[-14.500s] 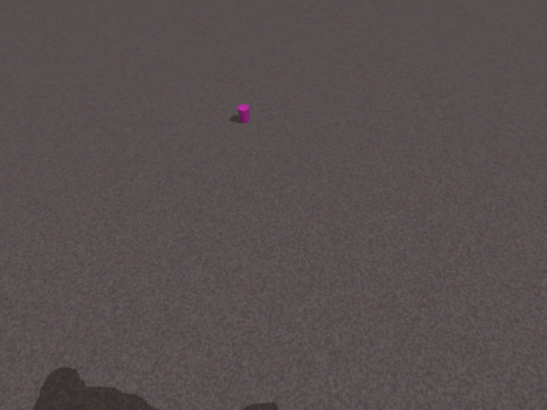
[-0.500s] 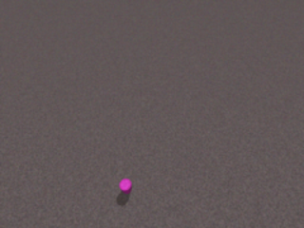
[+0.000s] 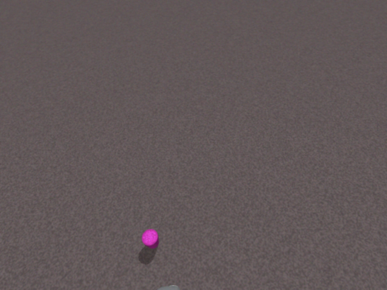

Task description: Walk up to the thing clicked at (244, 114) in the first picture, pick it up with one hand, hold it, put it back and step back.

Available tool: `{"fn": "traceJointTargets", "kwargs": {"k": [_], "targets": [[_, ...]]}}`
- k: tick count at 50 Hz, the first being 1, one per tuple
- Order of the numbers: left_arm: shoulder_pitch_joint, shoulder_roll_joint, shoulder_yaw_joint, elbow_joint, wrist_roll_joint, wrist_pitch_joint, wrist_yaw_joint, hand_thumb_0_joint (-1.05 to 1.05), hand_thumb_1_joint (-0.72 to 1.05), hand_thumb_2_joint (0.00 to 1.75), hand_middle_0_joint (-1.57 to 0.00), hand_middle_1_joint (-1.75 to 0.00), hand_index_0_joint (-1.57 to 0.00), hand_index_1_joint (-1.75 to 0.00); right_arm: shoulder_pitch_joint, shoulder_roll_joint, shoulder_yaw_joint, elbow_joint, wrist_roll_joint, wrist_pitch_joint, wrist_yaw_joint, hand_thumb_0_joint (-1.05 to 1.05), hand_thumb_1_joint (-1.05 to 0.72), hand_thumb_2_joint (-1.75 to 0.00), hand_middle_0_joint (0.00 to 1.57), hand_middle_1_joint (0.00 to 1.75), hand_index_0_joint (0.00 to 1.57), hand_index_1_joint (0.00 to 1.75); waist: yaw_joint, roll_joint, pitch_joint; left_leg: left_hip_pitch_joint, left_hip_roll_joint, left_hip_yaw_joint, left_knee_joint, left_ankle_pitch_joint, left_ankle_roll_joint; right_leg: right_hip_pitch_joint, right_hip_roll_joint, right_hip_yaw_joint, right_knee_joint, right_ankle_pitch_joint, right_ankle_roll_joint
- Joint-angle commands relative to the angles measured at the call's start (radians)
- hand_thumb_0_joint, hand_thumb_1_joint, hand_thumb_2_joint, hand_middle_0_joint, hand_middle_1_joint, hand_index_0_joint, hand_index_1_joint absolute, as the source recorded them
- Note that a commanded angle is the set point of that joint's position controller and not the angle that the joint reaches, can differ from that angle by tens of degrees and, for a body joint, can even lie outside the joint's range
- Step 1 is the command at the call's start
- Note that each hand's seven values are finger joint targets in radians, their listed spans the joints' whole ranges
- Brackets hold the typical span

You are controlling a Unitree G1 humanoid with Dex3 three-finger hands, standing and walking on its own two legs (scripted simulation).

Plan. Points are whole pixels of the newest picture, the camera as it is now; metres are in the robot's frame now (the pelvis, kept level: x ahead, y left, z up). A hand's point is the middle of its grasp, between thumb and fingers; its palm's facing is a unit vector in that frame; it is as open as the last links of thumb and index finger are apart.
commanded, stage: walk up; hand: left
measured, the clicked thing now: (151, 240) +0.44 +0.27 -0.71
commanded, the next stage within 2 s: stand in 1.56 s
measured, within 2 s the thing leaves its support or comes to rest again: neither
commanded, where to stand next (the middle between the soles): +0.06 +0.04 m, yaw +0 degrees
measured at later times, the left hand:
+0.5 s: hand out of the picture +0.11 +0.31 -0.14, palm faces +0.00 -0.91 -0.42, open 7.4 cm
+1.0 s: hand out of the picture +0.08 +0.29 -0.14, palm faces +0.00 -0.94 -0.35, open 7.4 cm
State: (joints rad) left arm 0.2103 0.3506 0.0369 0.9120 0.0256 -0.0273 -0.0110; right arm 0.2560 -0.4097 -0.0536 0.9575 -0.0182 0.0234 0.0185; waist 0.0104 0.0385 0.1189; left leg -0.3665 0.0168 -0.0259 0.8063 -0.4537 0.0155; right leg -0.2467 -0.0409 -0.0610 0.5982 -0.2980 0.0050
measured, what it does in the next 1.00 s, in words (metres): steps on the spot: left foot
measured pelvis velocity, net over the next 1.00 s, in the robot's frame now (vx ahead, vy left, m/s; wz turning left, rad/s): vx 0.01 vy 0.04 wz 0.01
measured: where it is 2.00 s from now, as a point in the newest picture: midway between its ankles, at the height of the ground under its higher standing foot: outside the picture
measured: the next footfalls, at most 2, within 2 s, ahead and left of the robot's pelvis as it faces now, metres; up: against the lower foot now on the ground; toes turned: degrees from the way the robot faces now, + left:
left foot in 0.06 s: +0.06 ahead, +0.16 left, +0.00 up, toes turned +0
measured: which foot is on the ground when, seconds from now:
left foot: up 0.00-0.04, down 0.06-1.00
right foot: down 0.00-1.00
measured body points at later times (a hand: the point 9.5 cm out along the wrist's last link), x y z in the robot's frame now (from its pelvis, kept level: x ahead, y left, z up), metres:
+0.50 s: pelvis +0.02 +0.03 +0.00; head +0.07 +0.02 +0.44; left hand +0.11 +0.35 -0.11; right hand +0.15 -0.27 -0.13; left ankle +0.02 +0.15 -0.73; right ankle +0.01 -0.11 -0.73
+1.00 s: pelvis +0.01 +0.04 +0.02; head +0.01 +0.04 +0.47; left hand +0.08 +0.34 -0.11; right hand +0.11 -0.26 -0.11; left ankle +0.02 +0.16 -0.73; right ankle +0.01 -0.11 -0.73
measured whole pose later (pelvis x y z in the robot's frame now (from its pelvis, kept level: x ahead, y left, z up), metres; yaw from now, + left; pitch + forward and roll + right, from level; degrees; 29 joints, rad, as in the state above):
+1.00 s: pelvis +0.01 +0.04 +0.02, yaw +0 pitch -3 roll +0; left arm 0.09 0.36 0.01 1.15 0.01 -0.02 -0.01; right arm 0.06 -0.35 -0.01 1.13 0.00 0.00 0.02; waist 0.01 0.00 0.06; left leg -0.13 0.00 -0.01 0.34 -0.17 0.00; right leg -0.10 -0.05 0.00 0.33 -0.18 0.05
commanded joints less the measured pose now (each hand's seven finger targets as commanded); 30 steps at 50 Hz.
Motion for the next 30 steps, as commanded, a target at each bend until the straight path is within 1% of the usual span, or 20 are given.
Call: {"fn": "traceJointTargets", "kwargs": {"k": [1, 3, 4, 5, 6, 9, 12, 13, 14, 15, 16, 18, 19, 21, 22, 23, 24, 25, 27, 30], "targets": [[-0.083, 0.33, 0.076, -0.102, -0.019, -0.013, 0.037, 0.0, 0.9, 0.9, -0.2, -0.3, -0.2, -0.3, 0.07, -0.18, -0.066, -0.066, -0.006, -0.008, -0.005, 0.0, -0.9, -0.9, 0.2, 0.3, 0.2, 0.3, -0.041, -0.17, -0.13, 0.133, 0.009, 0.022, -0.147, 0.156, 0.013, -0.033, -0.27, 0.19, -0.076, 0.443, -0.199], [-0.081, 0.289, 0.059, -0.105, -0.025, -0.001, 0.04, 0.0, 0.9, 0.9, -0.2, -0.3, -0.2, -0.3, 0.072, -0.212, -0.079, -0.075, -0.02, -0.018, -0.005, 0.0, -0.9, -0.9, 0.2, 0.3, 0.2, 0.3, -0.058, -0.104, -0.136, 0.215, 0.023, -0.028, -0.272, 0.267, 0.049, -0.116, -0.221, 0.158, 0.025, 0.297, -0.135], [-0.047, 0.247, 0.049, -0.101, -0.034, 0.006, 0.04, 0.0, 0.9, 0.9, -0.2, -0.3, -0.2, -0.3, 0.027, -0.279, -0.093, -0.104, -0.028, -0.023, -0.005, 0.0, -0.9, -0.9, 0.2, 0.3, 0.2, 0.3, -0.033, 0.102, -0.136, 0.19, 0.181, -0.287, -0.393, 0.374, 0.114, -0.167, -0.078, 0.06, 0.173, 0.107, -0.06], [-0.04, 0.242, 0.052, -0.075, -0.045, 0.016, 0.05, 0.0, 0.9, 0.9, -0.2, -0.3, -0.2, -0.3, -0.045, -0.301, -0.088, -0.124, -0.009, -0.027, -0.003, 0.0, -0.9, -0.9, 0.2, 0.3, 0.2, 0.3, -0.017, 0.186, -0.125, 0.122, 0.278, -0.417, -0.427, 0.4, 0.228, -0.128, 0.048, 0.008, 0.263, -0.227, -0.038], [-0.044, 0.265, 0.059, -0.056, -0.037, 0.018, 0.053, 0.0, 0.9, 0.9, -0.2, -0.3, -0.2, -0.3, -0.041, -0.283, -0.088, -0.126, -0.011, -0.03, 0.0, 0.0, -0.9, -0.9, 0.2, 0.3, 0.2, 0.3, -0.029, 0.163, -0.125, 0.103, 0.294, -0.451, -0.433, 0.416, 0.272, -0.113, 0.033, 0.078, 0.366, -0.348, -0.039], [-0.017, 0.226, 0.046, -0.036, -0.046, 0.004, 0.055, 0.0, 0.9, 0.9, -0.2, -0.3, -0.2, -0.3, -0.084, -0.216, -0.06, -0.133, -0.009, -0.032, -0.018, 0.0, -0.9, -0.9, 0.2, 0.3, 0.2, 0.3, -0.004, 0.145, -0.128, 0.165, 0.232, -0.262, -0.325, 0.697, 0.226, -0.134, 0.005, 0.096, 0.283, -0.297, -0.041], [0.045, 0.203, 0.039, 0.009, -0.033, -0.019, 0.051, 0.0, 0.9, 0.9, -0.2, -0.3, -0.2, -0.3, -0.131, -0.196, -0.044, -0.134, 0.011, -0.019, -0.019, 0.0, -0.9, -0.9, 0.2, 0.3, 0.2, 0.3, 0.035, 0.102, -0.216, 0.218, 0.176, -0.159, -0.181, 0.754, 0.142, 0.046, 0.016, 0.041, -0.139, 0.045, -0.028], [0.022, 0.238, 0.042, 0.003, -0.018, -0.03, 0.056, 0.0, 0.9, 0.9, -0.2, -0.3, -0.2, -0.3, -0.122, -0.164, -0.033, -0.127, 0.025, -0.015, -0.019, 0.0, -0.9, -0.9, 0.2, 0.3, 0.2, 0.3, 0.029, 0.039, -0.228, 0.147, 0.153, -0.139, -0.148, 0.684, 0.09, 0.143, -0.038, 0.136, -0.184, 0.205, -0.044], [-0.001, 0.3, 0.052, -0.007, -0.003, -0.041, 0.06, 0.0, 0.9, 0.9, -0.2, -0.3, -0.2, -0.3, -0.118, -0.139, -0.022, -0.138, 0.032, -0.015, -0.015, 0.0, -0.9, -0.9, 0.2, 0.3, 0.2, 0.3, 0.013, -0.087, -0.213, 0.027, 0.073, -0.09, -0.079, 0.551, 0.032, 0.197, -0.184, 0.345, -0.193, 0.404, -0.099], [-0.057, 0.359, 0.059, -0.011, -0.016, -0.032, 0.054, 0.0, 0.9, 0.9, -0.2, -0.3, -0.2, -0.3, -0.14, -0.157, -0.032, -0.138, 0.026, -0.004, -0.021, 0.0, -0.9, -0.9, 0.2, 0.3, 0.2, 0.3, -0.002, -0.15, -0.169, 0.038, 0.007, -0.021, -0.07, 0.14, 0.007, 0.089, -0.306, 0.404, -0.179, 0.487, -0.228], [-0.094, 0.352, 0.055, -0.029, -0.011, -0.036, 0.053, 0.0, 0.9, 0.9, -0.2, -0.3, -0.2, -0.3, -0.134, -0.173, -0.042, -0.121, 0.019, 0.003, -0.02, 0.0, -0.9, -0.9, 0.2, 0.3, 0.2, 0.3, -0.016, -0.166, -0.142, 0.051, 0.01, -0.034, 0.001, -0.046, 0.007, 0.058, -0.329, 0.419, -0.146, 0.559, -0.264], [-0.085, 0.32, 0.045, -0.025, -0.009, -0.039, 0.053, 0.0, 0.9, 0.9, -0.2, -0.3, -0.2, -0.3, -0.167, -0.171, -0.04, -0.12, 0.022, 0.0, -0.012, 0.0, -0.9, -0.9, 0.2, 0.3, 0.2, 0.3, 0.001, -0.176, -0.114, 0.0, 0.006, -0.053, 0.003, -0.1, 0.014, 0.089, -0.285, 0.344, -0.135, 0.59, -0.237], [-0.098, 0.317, 0.043, -0.027, -0.008, -0.041, 0.052, 0.0, 0.9, 0.9, -0.2, -0.3, -0.2, -0.3, -0.144, -0.161, -0.039, -0.109, 0.022, -0.008, -0.01, 0.0, -0.9, -0.9, 0.2, 0.3, 0.2, 0.3, -0.017, -0.217, -0.117, 0.02, 0.018, -0.041, -0.071, -0.017, 0.015, 0.097, -0.259, 0.305, -0.106, 0.632, -0.206], [-0.118, 0.283, 0.033, -0.024, -0.018, -0.036, 0.047, 0.0, 0.9, 0.9, -0.2, -0.3, -0.2, -0.3, -0.114, -0.148, -0.036, -0.074, 0.021, -0.028, -0.009, 0.0, -0.9, -0.9, 0.2, 0.3, 0.2, 0.3, -0.036, -0.173, -0.168, 0.165, 0.034, -0.024, -0.286, 0.316, 0.02, 0.095, -0.153, 0.17, -0.025, 0.663, -0.102], [-0.115, 0.264, 0.029, -0.03, -0.023, -0.03, 0.044, 0.0, 0.9, 0.9, -0.2, -0.3, -0.2, -0.3, -0.103, -0.172, -0.043, -0.064, 0.013, -0.037, -0.011, 0.0, -0.9, -0.9, 0.2, 0.3, 0.2, 0.3, -0.035, -0.138, -0.224, 0.269, 0.073, -0.067, -0.322, 0.573, 0.044, 0.058, -0.108, 0.122, 0.022, 0.581, -0.056], [-0.097, 0.235, 0.023, -0.037, -0.032, -0.023, 0.039, 0.0, 0.9, 0.9, -0.2, -0.3, -0.2, -0.3, -0.108, -0.196, -0.046, -0.066, 0.005, -0.047, -0.015, 0.0, -0.9, -0.9, 0.2, 0.3, 0.2, 0.3, -0.02, -0.093, -0.267, 0.345, 0.155, -0.171, -0.335, 0.685, 0.079, 0.003, -0.057, 0.1, 0.058, 0.421, -0.022], [-0.08, 0.227, 0.02, -0.013, -0.038, -0.015, 0.036, 0.0, 0.9, 0.9, -0.2, -0.3, -0.2, -0.3, -0.167, -0.224, -0.043, -0.064, 0.023, -0.052, -0.013, 0.0, -0.9, -0.9, 0.2, 0.3, 0.2, 0.3, 0.004, -0.05, -0.266, 0.293, 0.204, -0.215, -0.3, 0.662, 0.132, 0.028, -0.026, 0.089, 0.025, 0.207, -0.012], [-0.096, 0.234, 0.019, 0.007, -0.029, -0.014, 0.038, 0.0, 0.9, 0.9, -0.2, -0.3, -0.2, -0.3, -0.199, -0.214, -0.04, -0.059, 0.026, -0.049, -0.013, 0.0, -0.9, -0.9, 0.2, 0.3, 0.2, 0.3, 0.004, -0.028, -0.232, 0.224, 0.201, -0.198, -0.307, 0.62, 0.123, 0.082, -0.034, 0.093, -0.024, 0.164, -0.018], [-0.114, 0.247, 0.02, 0.031, -0.027, -0.017, 0.034, 0.0, 0.9, 0.9, -0.2, -0.3, -0.2, -0.3, -0.23, -0.177, -0.02, -0.044, 0.027, -0.045, -0.016, 0.0, -0.9, -0.9, 0.2, 0.3, 0.2, 0.3, 0.001, -0.025, -0.204, 0.205, 0.124, -0.11, -0.323, 0.54, 0.058, 0.113, -0.063, 0.11, -0.085, 0.246, -0.033], [-0.122, 0.248, 0.01, 0.058, -0.033, -0.014, 0.031, 0.0, 0.9, 0.9, -0.2, -0.3, -0.2, -0.3, -0.243, -0.173, -0.01, -0.006, 0.025, -0.043, -0.017, 0.0, -0.9, -0.9, 0.2, 0.3, 0.2, 0.3, 0.001, 0.024, -0.179, 0.214, 0.101, -0.094, -0.381, 0.482, 0.034, 0.109, -0.073, 0.111, -0.124, 0.284, -0.039]]}}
